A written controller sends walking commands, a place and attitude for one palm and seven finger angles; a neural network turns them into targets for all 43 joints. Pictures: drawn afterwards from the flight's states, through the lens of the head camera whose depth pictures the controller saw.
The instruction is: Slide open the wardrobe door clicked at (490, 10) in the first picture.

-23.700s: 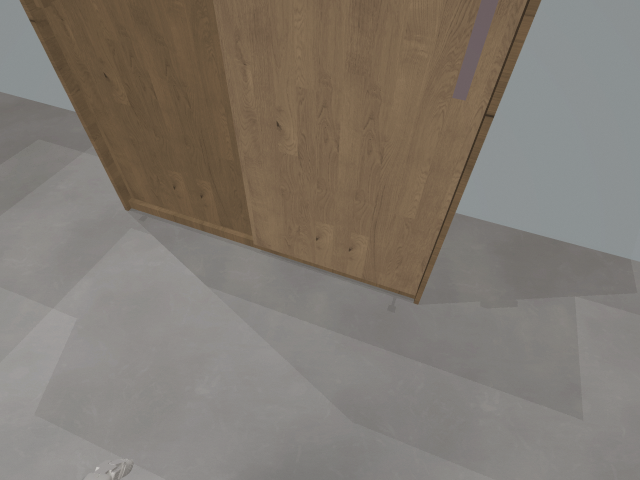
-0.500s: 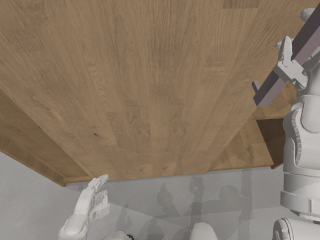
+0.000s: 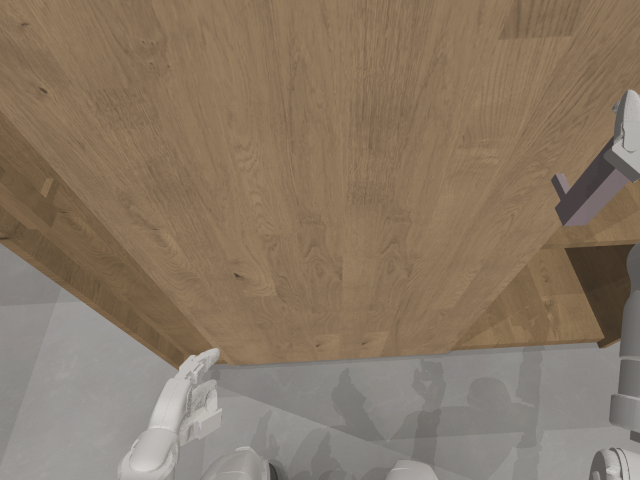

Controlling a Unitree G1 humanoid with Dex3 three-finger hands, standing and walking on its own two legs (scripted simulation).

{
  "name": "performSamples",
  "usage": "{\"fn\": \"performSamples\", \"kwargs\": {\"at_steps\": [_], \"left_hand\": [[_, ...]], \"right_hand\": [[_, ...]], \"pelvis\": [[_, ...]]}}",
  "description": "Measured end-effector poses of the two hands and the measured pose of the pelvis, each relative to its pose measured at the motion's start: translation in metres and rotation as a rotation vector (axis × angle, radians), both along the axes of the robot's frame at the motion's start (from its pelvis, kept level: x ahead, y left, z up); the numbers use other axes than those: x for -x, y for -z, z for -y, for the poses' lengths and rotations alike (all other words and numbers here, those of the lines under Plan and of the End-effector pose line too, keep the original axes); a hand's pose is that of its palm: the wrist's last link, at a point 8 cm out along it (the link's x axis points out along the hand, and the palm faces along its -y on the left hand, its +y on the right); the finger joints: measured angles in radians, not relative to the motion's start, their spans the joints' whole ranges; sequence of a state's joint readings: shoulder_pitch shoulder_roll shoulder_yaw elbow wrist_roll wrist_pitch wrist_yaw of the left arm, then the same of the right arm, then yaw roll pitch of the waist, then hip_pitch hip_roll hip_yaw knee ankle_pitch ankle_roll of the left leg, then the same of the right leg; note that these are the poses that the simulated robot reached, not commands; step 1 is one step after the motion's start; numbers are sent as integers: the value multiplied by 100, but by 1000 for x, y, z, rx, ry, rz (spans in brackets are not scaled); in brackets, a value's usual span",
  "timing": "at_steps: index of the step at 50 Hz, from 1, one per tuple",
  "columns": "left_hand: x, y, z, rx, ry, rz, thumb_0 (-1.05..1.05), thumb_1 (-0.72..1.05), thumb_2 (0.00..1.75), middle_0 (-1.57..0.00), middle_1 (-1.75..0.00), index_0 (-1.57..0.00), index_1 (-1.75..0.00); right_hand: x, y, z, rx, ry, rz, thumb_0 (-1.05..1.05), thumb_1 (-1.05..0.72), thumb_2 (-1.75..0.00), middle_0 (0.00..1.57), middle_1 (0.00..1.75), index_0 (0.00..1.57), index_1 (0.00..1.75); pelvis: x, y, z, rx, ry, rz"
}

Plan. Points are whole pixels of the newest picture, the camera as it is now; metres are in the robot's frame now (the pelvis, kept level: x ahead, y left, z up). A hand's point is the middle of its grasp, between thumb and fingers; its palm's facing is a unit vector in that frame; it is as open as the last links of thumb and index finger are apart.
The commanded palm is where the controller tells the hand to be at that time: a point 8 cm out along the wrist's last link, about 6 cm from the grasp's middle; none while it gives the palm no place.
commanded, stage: stop walking and hold the door there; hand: right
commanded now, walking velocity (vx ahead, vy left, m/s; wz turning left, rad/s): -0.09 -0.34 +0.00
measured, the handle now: (639, 108) +0.39 -0.33 +0.21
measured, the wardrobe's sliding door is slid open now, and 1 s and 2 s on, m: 0.49 0.49 0.49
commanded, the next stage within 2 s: none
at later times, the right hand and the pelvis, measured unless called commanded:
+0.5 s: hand (628, 138) +0.36 -0.30 +0.21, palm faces +0.54 +0.83 -0.16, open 7.0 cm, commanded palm +0.32 -0.34 +0.17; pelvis -0.04 +0.01 +0.00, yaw +6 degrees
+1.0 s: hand (633, 135) +0.35 -0.30 +0.22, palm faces +0.53 +0.83 -0.17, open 6.8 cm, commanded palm +0.31 -0.34 +0.17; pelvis -0.08 +0.02 -0.01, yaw +8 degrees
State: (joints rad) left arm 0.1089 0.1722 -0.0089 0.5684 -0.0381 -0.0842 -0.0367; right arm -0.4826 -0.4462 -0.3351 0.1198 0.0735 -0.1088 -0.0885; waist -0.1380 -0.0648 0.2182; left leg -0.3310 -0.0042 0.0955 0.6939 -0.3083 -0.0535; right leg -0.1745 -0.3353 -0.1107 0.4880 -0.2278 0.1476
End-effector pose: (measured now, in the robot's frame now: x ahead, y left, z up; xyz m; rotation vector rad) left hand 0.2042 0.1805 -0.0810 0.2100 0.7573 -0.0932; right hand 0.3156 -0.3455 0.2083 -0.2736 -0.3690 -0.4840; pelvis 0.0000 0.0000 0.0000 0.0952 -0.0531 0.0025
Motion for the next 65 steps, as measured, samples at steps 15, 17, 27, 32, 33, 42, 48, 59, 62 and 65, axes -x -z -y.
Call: {"fn": "performSamples", "kwargs": {"at_steps": [15, 17, 27, 32, 33, 42, 48, 59, 62, 65], "left_hand": [[96, 15, -135, -186, -341, -49, 1, 91, 90, -20, -30, -20, -30], [117, 11, -140, -228, -369, -58, 1, 91, 90, -20, -30, -20, -30], [199, 10, -106, -168, -440, -143, 1, 91, 90, -20, -30, -20, -30], [223, 27, -99, -118, -443, -177, 1, 90, 90, -21, -30, -21, -30], [228, 30, -99, -112, -450, -182, 1, 90, 90, -21, -30, -21, -30], [270, 31, -120, -176, -520, -223, 1, 90, 90, -21, -30, -21, -30], [285, 27, -128, -203, -538, -239, 1, 90, 90, -21, -30, -20, -30], [272, 34, -129, -180, -506, -251, 1, 90, 90, -21, -30, -21, -30], [262, 36, -128, -184, -505, -244, 1, 90, 90, -21, -30, -21, -30], [249, 35, -124, -194, -497, -234, 1, 90, 90, -21, -30, -20, -30]], "right_hand": [[5, -6, -5, 9, 131, -87, -21, -56, -80, 46, 141, 22, 129], [3, -4, -5, -13, 101, -57, -20, -57, -81, 46, 141, 21, 128], [5, -7, -7, -61, 68, -102, -15, -63, -76, 46, 141, 17, 130], [7, -10, -8, -41, 97, -142, -16, -62, -74, 46, 141, 18, 131], [7, -11, -8, -45, 101, -152, -16, -62, -74, 46, 141, 18, 131], [7, -14, -6, -101, 72, -179, -12, -61, -75, 46, 141, 23, 133], [7, -14, -7, -108, 74, -182, -12, -61, -76, 46, 141, 23, 134], [7, -13, -8, -92, 83, -185, -14, -61, -78, 46, 141, 22, 134], [5, -11, -5, -74, 62, -191, -17, -60, -80, 46, 141, 26, 135], [2, -7, -2, -59, 29, -194, -22, -59, -81, 46, 141, 32, 137]], "pelvis": [[17, 10, -17, 111, -42, -14], [20, 15, -13, 82, -44, -15], [43, 0, -12, 56, -112, -22], [62, 6, -19, 70, -141, -31], [65, 6, -19, 68, -140, -30], [79, 9, -13, 70, -145, -19], [82, 7, -14, 78, -145, -24], [75, 9, -20, 73, -140, -23], [71, 10, -14, 71, -127, -18], [67, 11, -3, 76, -117, -14]]}}
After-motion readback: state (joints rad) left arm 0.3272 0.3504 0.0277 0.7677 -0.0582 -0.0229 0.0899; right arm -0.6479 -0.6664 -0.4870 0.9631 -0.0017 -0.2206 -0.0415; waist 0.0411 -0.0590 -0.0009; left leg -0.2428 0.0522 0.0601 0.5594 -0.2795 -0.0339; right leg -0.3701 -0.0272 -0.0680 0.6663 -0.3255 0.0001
